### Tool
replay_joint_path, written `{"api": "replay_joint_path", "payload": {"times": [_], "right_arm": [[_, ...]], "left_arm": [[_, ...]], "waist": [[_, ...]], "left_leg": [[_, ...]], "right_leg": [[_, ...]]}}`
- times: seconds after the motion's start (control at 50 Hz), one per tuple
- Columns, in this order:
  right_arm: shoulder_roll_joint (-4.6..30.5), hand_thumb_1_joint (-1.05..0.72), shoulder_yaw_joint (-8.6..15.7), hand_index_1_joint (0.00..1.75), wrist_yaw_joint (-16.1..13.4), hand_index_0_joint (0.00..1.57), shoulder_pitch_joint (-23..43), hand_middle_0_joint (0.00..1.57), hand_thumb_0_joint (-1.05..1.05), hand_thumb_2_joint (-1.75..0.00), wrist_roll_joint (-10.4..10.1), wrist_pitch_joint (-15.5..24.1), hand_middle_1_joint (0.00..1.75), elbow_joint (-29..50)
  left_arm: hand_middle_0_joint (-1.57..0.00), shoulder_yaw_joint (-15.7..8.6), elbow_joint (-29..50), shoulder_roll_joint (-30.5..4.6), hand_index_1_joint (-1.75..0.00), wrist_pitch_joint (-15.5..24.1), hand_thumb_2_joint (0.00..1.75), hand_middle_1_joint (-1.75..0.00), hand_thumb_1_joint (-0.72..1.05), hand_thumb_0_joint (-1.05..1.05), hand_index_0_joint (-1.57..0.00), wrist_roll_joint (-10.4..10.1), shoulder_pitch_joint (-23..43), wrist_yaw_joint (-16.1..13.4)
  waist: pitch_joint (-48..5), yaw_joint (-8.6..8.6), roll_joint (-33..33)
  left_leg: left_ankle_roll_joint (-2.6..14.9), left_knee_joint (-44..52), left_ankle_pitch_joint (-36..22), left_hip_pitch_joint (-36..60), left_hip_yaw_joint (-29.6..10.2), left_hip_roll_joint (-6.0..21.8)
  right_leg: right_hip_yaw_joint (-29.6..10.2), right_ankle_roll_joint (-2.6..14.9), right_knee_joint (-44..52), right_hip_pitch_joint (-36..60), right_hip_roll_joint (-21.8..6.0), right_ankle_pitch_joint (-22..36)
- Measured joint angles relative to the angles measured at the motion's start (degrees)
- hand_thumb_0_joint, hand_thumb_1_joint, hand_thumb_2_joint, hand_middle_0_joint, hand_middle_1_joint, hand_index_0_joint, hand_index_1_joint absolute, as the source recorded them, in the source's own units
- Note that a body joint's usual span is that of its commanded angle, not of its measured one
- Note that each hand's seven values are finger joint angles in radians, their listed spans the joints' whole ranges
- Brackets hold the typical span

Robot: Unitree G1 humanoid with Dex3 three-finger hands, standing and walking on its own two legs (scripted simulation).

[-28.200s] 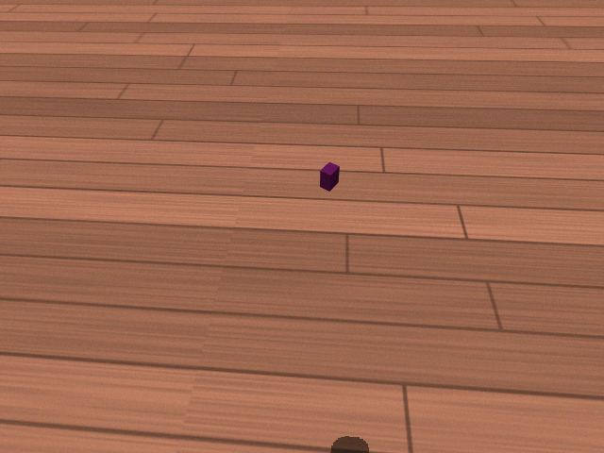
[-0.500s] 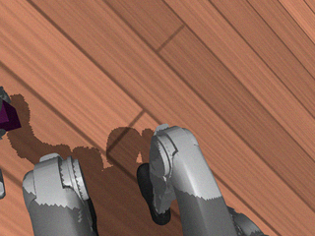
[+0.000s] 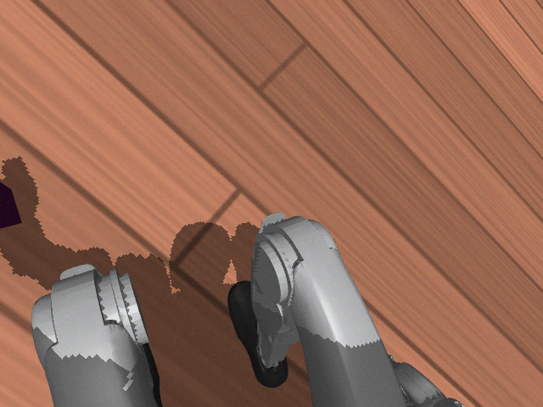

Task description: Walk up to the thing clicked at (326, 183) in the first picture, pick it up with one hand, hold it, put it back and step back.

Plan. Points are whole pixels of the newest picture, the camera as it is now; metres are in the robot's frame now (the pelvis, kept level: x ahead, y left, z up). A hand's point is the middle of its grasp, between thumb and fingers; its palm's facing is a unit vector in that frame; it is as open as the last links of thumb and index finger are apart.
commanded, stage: open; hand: left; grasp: from above
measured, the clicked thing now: out of the picture +0.43 +0.32 -0.25
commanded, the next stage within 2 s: withdraw in 0.44 s
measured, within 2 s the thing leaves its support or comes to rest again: neither
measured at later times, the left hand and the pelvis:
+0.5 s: hand out of the picture +0.42 +0.31 -0.22, palm faces -0.44 -0.14 -0.89, open 13.6 cm; pelvis +0.00 +0.00 +0.00, yaw +0 degrees
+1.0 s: hand out of the picture +0.43 +0.33 -0.09, palm faces -0.34 -0.06 -0.94, open 14.0 cm; pelvis +0.00 +0.00 +0.05, yaw +4 degrees
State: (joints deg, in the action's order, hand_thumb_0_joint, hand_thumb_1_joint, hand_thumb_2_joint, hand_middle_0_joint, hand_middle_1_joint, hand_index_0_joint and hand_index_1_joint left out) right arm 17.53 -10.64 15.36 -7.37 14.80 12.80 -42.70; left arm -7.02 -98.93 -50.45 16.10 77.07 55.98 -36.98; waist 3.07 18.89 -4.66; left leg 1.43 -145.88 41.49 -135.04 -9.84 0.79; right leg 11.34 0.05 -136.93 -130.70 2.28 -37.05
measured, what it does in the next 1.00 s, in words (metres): stands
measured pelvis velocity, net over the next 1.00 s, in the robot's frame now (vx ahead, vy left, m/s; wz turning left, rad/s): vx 0.00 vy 0.00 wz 0.07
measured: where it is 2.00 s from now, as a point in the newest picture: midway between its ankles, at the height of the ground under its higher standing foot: (208, 381)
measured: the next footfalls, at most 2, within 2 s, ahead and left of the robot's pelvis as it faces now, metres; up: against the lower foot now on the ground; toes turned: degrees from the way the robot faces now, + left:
none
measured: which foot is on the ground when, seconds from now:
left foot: down 0.00-1.00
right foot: down 0.00-1.00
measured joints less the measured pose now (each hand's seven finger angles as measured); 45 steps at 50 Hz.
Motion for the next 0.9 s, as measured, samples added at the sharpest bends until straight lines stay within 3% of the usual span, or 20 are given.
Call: {"api": "replay_joint_path", "payload": {"times": [0.2,0.34,0.64,0.74,0.8,0.9], "right_arm": [[0.33,-0.90,-0.19,0.30,0.78,0.20,0.19,0.20,0.01,-0.90,0.05,0.63,0.30,0.25],[0.34,-0.91,-0.08,0.30,0.85,0.20,-0.04,0.20,0.01,-0.90,-0.23,0.35,0.30,0.34],[0.49,-0.91,0.50,0.30,0.42,0.20,-0.19,0.20,0.01,-0.90,-0.38,-0.22,0.30,0.60],[0.20,-0.91,1.78,0.30,1.00,0.20,-1.30,0.20,0.01,-0.90,-0.51,-0.34,0.30,0.27],[-0.12,-0.91,3.31,0.30,1.42,0.20,-2.00,0.20,0.01,-0.90,-1.60,-0.87,0.30,-0.13],[-0.84,-0.92,6.80,0.30,1.31,0.20,-2.42,0.20,0.01,-0.90,-5.08,-3.16,0.30,-0.84]], "left_arm": [[-0.25,0.20,0.59,-0.04,-0.95,-1.23,1.00,-0.95,-0.35,0.00,-0.24,-1.09,0.25,0.95],[-0.17,-1.05,2.01,0.20,-1.00,-1.19,1.05,-1.00,-0.44,0.00,-0.15,-1.33,-0.72,1.18],[-0.10,-2.17,2.02,0.15,-1.03,-1.00,1.06,-1.03,-0.49,0.00,-0.09,-0.90,-0.95,1.49],[-0.10,-3.06,6.78,2.04,-1.01,-2.41,1.02,-1.02,-0.50,0.00,-0.10,-1.32,-2.89,0.89],[-0.10,-2.79,11.89,4.48,-1.01,-4.32,1.01,-1.02,-0.50,0.00,-0.10,-3.08,-4.84,1.40],[-0.10,-0.41,21.82,9.35,-1.00,-8.42,1.00,-1.00,-0.51,0.00,-0.09,-6.38,-8.40,5.64]], "waist": [[0.61,0.52,-0.08],[0.67,0.44,0.11],[0.32,0.54,0.21],[-1.19,-0.28,0.67],[-3.13,-1.34,1.72],[-7.43,-4.10,4.34]], "left_leg": [[-0.10,0.12,0.14,0.30,-0.25,-0.11],[-0.06,0.26,0.22,0.21,-0.28,0.00],[0.01,0.35,0.02,-0.01,-0.05,-0.10],[-0.26,0.79,0.27,-0.04,0.23,-0.13],[-0.33,1.70,0.45,0.08,0.66,-0.14],[-0.21,5.14,0.36,1.32,2.40,-0.15]], "right_leg": [[0.19,0.02,0.23,0.39,-0.01,-0.15],[0.20,-0.02,0.47,0.26,0.13,-0.10],[0.00,-0.09,0.43,0.08,0.06,-0.05],[-0.26,0.15,0.54,-0.20,-0.02,-0.36],[-0.65,0.30,1.09,-0.28,-0.07,-0.68],[-2.26,0.39,3.32,0.41,-0.23,-1.21]]}}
